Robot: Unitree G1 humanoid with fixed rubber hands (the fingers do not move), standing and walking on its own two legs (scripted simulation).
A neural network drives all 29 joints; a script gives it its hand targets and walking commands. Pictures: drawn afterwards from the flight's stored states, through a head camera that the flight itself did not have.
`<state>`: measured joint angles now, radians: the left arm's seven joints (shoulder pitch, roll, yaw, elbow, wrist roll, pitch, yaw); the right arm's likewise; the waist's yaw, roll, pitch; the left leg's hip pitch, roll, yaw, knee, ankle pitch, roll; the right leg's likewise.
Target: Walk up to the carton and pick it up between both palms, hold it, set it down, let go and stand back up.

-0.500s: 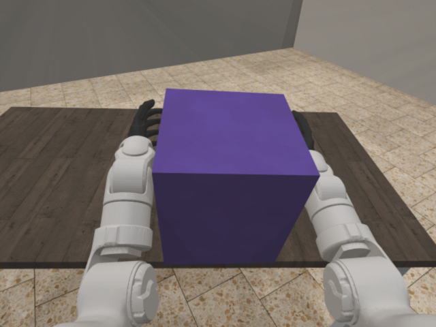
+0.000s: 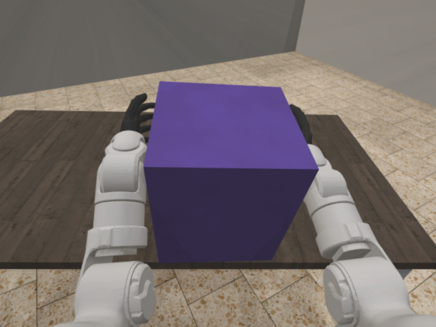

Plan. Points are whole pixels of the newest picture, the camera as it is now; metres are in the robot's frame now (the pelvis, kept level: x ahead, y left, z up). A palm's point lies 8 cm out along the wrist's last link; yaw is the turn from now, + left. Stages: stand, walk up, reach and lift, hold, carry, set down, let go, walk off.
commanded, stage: reach and lift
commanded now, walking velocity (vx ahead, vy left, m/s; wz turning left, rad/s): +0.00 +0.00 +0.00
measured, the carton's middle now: (219, 176) +0.33 -0.01 +0.17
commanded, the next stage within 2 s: hold in 0.58 s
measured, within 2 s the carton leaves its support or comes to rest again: neither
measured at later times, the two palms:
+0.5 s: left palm (130, 125) +0.37 +0.13 +0.25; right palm (302, 137) +0.36 -0.16 +0.22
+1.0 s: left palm (122, 120) +0.36 +0.14 +0.27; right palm (303, 129) +0.36 -0.16 +0.24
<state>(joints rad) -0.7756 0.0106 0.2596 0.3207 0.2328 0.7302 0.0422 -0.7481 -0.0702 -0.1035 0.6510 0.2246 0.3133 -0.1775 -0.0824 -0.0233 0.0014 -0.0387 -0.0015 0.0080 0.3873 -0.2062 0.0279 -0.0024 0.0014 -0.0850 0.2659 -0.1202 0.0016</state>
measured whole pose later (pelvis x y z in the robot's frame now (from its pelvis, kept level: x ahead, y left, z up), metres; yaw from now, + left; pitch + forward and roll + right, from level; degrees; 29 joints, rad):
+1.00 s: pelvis -0.01 +0.00 +0.00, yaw +0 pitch -9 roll -2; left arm -0.87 0.04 0.31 0.35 0.24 0.84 0.03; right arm -0.86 -0.09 -0.10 0.69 0.30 0.44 -0.21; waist -0.09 -0.02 -0.05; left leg -0.04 0.01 0.01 0.42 -0.22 0.03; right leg 0.00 0.01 -0.08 0.28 -0.12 0.00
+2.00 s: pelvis +0.01 -0.01 +0.00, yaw +0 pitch -8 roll -2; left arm -0.84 0.04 0.29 0.25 0.22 0.89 0.02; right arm -0.84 -0.11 -0.06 0.59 0.34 0.50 -0.24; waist -0.09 -0.01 -0.05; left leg -0.04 0.01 0.00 0.41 -0.23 0.02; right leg 0.01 0.02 -0.09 0.26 -0.13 0.00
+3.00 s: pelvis +0.00 -0.01 +0.00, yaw +0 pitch -7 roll -2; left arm -0.90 0.05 0.31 0.35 0.22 0.87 0.02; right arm -0.88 -0.12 -0.07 0.65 0.33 0.52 -0.24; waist -0.08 -0.01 -0.07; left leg -0.06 0.02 0.00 0.40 -0.21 0.01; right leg -0.02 0.02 -0.08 0.28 -0.13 -0.01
